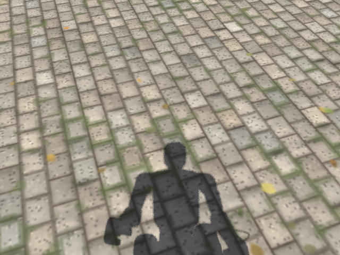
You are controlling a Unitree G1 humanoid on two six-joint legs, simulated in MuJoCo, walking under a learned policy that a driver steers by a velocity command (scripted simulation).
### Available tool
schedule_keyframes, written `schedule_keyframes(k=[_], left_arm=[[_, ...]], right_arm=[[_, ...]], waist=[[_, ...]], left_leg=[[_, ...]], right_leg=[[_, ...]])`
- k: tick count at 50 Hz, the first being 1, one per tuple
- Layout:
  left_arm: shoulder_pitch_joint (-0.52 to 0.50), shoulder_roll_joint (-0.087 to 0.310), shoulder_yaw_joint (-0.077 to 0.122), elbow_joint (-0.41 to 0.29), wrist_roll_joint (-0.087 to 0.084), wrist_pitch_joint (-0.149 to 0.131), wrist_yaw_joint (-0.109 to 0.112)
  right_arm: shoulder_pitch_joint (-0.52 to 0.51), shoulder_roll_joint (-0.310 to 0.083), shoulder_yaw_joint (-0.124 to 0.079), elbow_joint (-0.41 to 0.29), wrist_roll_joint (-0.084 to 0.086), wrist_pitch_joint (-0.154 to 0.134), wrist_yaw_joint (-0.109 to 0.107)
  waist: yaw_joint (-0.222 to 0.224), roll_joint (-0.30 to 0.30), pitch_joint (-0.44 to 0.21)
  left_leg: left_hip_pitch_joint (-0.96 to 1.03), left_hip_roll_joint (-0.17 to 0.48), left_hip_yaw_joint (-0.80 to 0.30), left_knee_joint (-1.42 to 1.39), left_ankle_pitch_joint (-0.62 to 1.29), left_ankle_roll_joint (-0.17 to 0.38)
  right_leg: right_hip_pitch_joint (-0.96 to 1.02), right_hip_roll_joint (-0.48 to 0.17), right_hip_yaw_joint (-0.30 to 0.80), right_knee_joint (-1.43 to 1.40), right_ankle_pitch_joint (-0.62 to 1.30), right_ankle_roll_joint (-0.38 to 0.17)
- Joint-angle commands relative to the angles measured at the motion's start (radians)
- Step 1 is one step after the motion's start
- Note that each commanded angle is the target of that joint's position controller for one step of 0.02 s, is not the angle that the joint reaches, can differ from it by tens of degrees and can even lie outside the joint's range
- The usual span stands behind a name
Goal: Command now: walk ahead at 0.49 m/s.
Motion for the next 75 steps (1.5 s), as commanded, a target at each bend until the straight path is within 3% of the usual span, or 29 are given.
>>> schedule_keyframes(k=[1,9,13,14,15,16,17,19,21,29,36,38,40,41,42,43,44,45,46,48,57,64,67,69,70,71,72,73,75], left_arm=[[0.033,0.043,0.012,-0.042,0.012,0.005,0.007],[-0.246,0.047,0.006,-0.127,-0.008,-0.025,-0.025],[-0.087,0.123,0.040,-0.097,-0.008,-0.047,-0.029],[0.083,0.182,0.063,-0.060,0.003,-0.053,-0.021],[0.239,0.290,0.091,-0.043,0.020,-0.049,-0.014],[0.269,0.260,0.084,-0.034,0.025,-0.041,-0.020],[0.191,0.160,0.057,-0.057,0.024,-0.042,-0.020],[0.045,0.088,0.033,-0.075,0.012,-0.037,-0.025],[-0.002,0.067,0.028,-0.063,0.019,-0.036,-0.027],[0.052,0.133,0.056,-0.016,0.027,-0.031,-0.001],[0.129,0.182,0.074,0.011,-0.002,0.004,0.007],[0.110,0.210,0.081,0.004,-0.008,0.015,0.008],[0.079,0.234,0.087,-0.006,-0.015,0.031,0.012],[0.082,0.220,0.079,-0.016,-0.010,0.031,0.015],[0.119,0.101,0.045,-0.058,0.033,0.018,0.008],[0.138,0.071,0.024,-0.105,0.012,-0.030,-0.005],[-0.001,0.151,0.044,-0.133,-0.029,-0.058,-0.014],[-0.028,0.148,0.041,-0.144,-0.034,-0.069,-0.015],[-0.019,0.142,0.043,-0.124,-0.010,-0.069,-0.005],[0.014,0.156,0.059,-0.120,0.012,-0.042,-0.003],[-0.190,0.075,0.033,-0.187,0.016,-0.015,-0.018],[-0.301,0.083,0.020,-0.240,-0.005,-0.029,-0.065],[-0.217,0.107,0.028,-0.233,-0.007,-0.027,-0.080],[0.015,0.169,0.062,-0.175,-0.001,-0.020,-0.072],[0.177,0.236,0.078,-0.154,0.008,-0.014,-0.061],[0.212,0.292,0.089,-0.144,0.002,-0.016,-0.068],[0.225,0.198,0.070,-0.138,-0.014,-0.009,-0.064],[0.156,0.170,0.062,-0.161,-0.008,-0.003,-0.055],[0.059,0.152,0.053,-0.196,0.005,0.003,-0.051]], right_arm=[[-0.039,-0.133,-0.022,-0.056,0.002,-0.017,-0.020],[0.112,-0.164,-0.032,-0.029,0.032,0.016,-0.042],[0.081,-0.167,-0.039,-0.044,0.028,0.035,-0.050],[0.058,-0.125,-0.025,-0.067,0.018,0.033,-0.047],[0.105,-0.029,0.001,-0.106,0.013,0.019,-0.044],[0.154,-0.022,0.007,-0.119,0.037,0.002,-0.042],[0.106,-0.136,-0.023,-0.117,0.058,-0.001,-0.043],[0.023,-0.133,-0.035,-0.133,0.047,0.015,-0.048],[0.029,-0.094,-0.043,-0.140,0.038,0.042,-0.045],[-0.135,-0.061,-0.045,-0.235,0.029,0.066,-0.021],[-0.338,-0.060,-0.037,-0.340,0.030,0.065,0.024],[-0.316,-0.085,-0.049,-0.355,0.030,0.069,0.029],[-0.128,-0.147,-0.087,-0.318,0.034,0.072,0.026],[0.047,-0.220,-0.126,-0.268,0.034,0.076,0.009],[0.109,-0.331,-0.151,-0.250,0.037,0.081,-0.014],[0.098,-0.352,-0.139,-0.294,0.023,0.060,-0.005],[0.099,-0.263,-0.115,-0.283,0.016,0.047,0.004],[0.053,-0.222,-0.103,-0.282,0.021,0.038,0.004],[-0.034,-0.190,-0.092,-0.301,0.026,0.036,0.003],[-0.112,-0.144,-0.075,-0.328,0.014,0.035,-0.003],[0.024,-0.167,-0.070,-0.263,0.019,0.027,-0.042],[0.089,-0.186,-0.070,-0.199,0.011,0.033,-0.047],[0.048,-0.211,-0.075,-0.202,0.008,0.043,-0.053],[0.007,-0.220,-0.071,-0.216,0.005,0.052,-0.058],[0.013,-0.190,-0.056,-0.242,-0.013,0.047,-0.063],[0.156,-0.068,-0.021,-0.247,-0.017,0.023,-0.042],[0.082,-0.154,-0.030,-0.249,0.004,-0.004,-0.031],[-0.038,-0.193,-0.040,-0.289,0.033,-0.023,-0.023],[-0.114,-0.183,-0.041,-0.311,0.003,-0.033,-0.030]], waist=[[0.046,0.074,0.054],[-0.043,0.097,0.070],[0.065,0.128,-0.005],[0.138,0.089,-0.130],[0.158,-0.123,-0.300],[0.138,-0.303,-0.386],[0.130,-0.166,-0.256],[0.077,-0.044,-0.092],[0.033,-0.078,-0.020],[0.046,-0.019,0.043],[0.101,-0.013,0.101],[0.066,-0.042,0.063],[-0.052,-0.054,-0.053],[-0.130,-0.008,-0.145],[-0.083,0.236,-0.197],[-0.038,0.288,-0.380],[-0.091,0.152,-0.300],[-0.060,0.130,-0.185],[-0.009,0.042,-0.127],[0.054,0.068,-0.082],[-0.022,0.115,-0.002],[-0.068,0.107,0.068],[-0.012,0.130,0.002],[0.113,0.112,-0.142],[0.161,-0.003,-0.260],[0.073,-0.264,-0.360],[0.130,-0.159,-0.343],[0.134,-0.090,-0.187],[0.074,0.072,-0.059]], left_leg=[[-0.096,0.284,-0.216,-0.203,0.068,0.171],[0.045,0.288,-0.250,-0.102,0.016,0.121],[0.070,0.279,-0.296,0.093,0.112,0.074],[-0.030,0.213,-0.248,0.323,0.128,0.041],[-0.369,0.068,-0.123,0.703,-0.129,-0.030],[-0.572,0.040,-0.173,0.929,-0.457,-0.040],[-0.634,0.103,-0.231,1.030,-0.391,-0.030],[-0.586,0.182,-0.191,0.985,-0.220,-0.036],[-0.502,0.223,-0.177,0.918,-0.138,-0.045],[-0.571,0.221,-0.152,0.628,0.126,-0.064],[-0.566,0.197,-0.034,0.407,0.060,-0.018],[-0.458,0.143,0.025,0.385,-0.038,0.017],[-0.182,0.047,0.084,0.330,-0.064,0.069],[0.110,0.028,0.034,0.281,-0.014,0.109],[0.395,0.276,-0.380,0.240,-0.016,0.204],[0.574,0.447,-0.921,0.045,-0.190,0.374],[0.543,0.422,-0.830,-0.008,-0.154,0.304],[0.414,0.385,-0.667,0.005,-0.073,0.261],[0.256,0.334,-0.547,0.008,0.010,0.220],[0.063,0.276,-0.437,-0.030,0.139,0.194],[0.017,0.212,-0.253,-0.085,0.202,0.129],[0.261,0.328,-0.248,-0.034,0.250,0.112],[0.288,0.322,-0.184,0.077,0.613,0.075],[0.214,0.255,-0.106,0.368,0.853,0.030],[-0.004,0.205,-0.068,0.676,0.545,-0.007],[-0.432,0.005,-0.095,1.019,-0.344,-0.085],[-0.566,0.043,-0.214,1.100,-0.399,-0.070],[-0.626,0.091,-0.206,1.081,-0.310,-0.058],[-0.551,0.152,-0.177,0.938,-0.209,-0.065]], right_leg=[[-0.029,-0.043,0.003,-0.144,0.155,0.027],[0.077,0.057,-0.023,-0.593,0.250,0.056],[0.337,0.093,-0.036,-0.700,0.102,0.013],[0.588,0.015,0.032,-0.675,0.111,-0.037],[0.986,-0.226,0.341,-0.687,0.073,-0.147],[1.072,-0.337,0.670,-0.811,-0.068,-0.230],[0.946,-0.305,0.567,-0.829,-0.112,-0.189],[0.678,-0.214,0.287,-0.884,-0.001,-0.129],[0.534,-0.151,0.130,-0.953,0.078,-0.107],[0.558,-0.141,-0.129,-1.002,0.285,-0.125],[0.723,-0.190,-0.230,-0.939,0.336,-0.094],[0.741,-0.190,-0.265,-0.837,0.612,-0.074],[0.707,-0.157,-0.307,-0.552,0.887,-0.044],[0.544,-0.112,-0.317,-0.296,0.767,-0.002],[0.165,0.001,-0.304,0.064,-0.014,0.050],[-0.076,0.155,-0.050,0.285,-0.419,0.065],[-0.189,0.105,0.038,0.314,-0.335,0.042],[-0.205,0.064,0.023,0.244,-0.238,0.018],[-0.131,0.018,0.026,0.161,-0.161,0.018],[0.004,-0.019,0.030,0.055,-0.095,0.032],[0.007,0.034,-0.024,-0.449,0.323,0.072],[-0.109,0.056,-0.045,-0.586,0.242,-0.008],[0.050,0.119,-0.094,-0.598,0.121,-0.060],[0.393,0.180,-0.121,-0.631,0.170,-0.115],[0.686,0.007,0.123,-0.624,0.231,-0.184],[1.032,-0.210,0.639,-0.713,0.076,-0.370],[1.054,-0.195,0.728,-0.812,-0.113,-0.336],[0.922,-0.166,0.592,-0.836,-0.097,-0.288],[0.654,-0.099,0.433,-0.871,0.111,-0.259]])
